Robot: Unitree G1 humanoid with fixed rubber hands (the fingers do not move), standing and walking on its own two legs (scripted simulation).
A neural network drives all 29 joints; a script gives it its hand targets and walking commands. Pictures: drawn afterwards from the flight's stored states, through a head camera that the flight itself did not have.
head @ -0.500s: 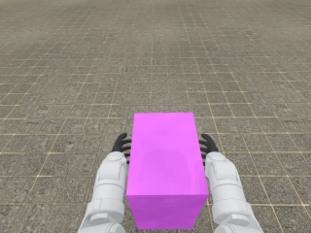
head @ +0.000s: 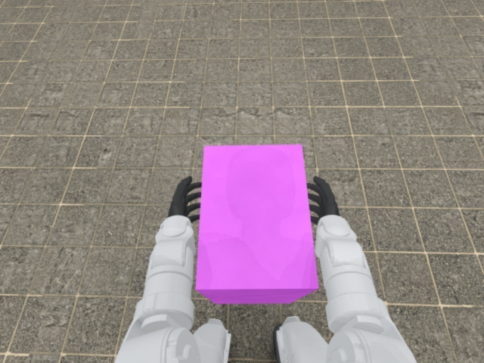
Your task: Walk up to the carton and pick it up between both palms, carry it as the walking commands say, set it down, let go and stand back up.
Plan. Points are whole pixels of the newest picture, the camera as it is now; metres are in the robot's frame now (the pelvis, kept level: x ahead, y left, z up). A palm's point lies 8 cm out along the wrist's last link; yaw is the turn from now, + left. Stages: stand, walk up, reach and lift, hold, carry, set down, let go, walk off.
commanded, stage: set down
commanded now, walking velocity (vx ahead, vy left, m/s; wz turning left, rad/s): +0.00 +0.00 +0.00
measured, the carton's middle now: (252, 235) +0.34 +0.01 -0.11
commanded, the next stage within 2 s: none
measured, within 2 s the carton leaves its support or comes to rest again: neither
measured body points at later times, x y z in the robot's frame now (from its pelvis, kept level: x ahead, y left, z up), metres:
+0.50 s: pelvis +0.00 +0.01 -0.06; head +0.18 +0.00 +0.36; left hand +0.39 +0.13 -0.13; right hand +0.38 -0.13 -0.14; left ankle +0.06 +0.14 -0.71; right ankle +0.07 -0.11 -0.71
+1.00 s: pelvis -0.01 +0.01 -0.13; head +0.20 -0.01 +0.26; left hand +0.42 +0.13 -0.21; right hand +0.41 -0.13 -0.22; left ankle +0.06 +0.14 -0.71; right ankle +0.07 -0.11 -0.71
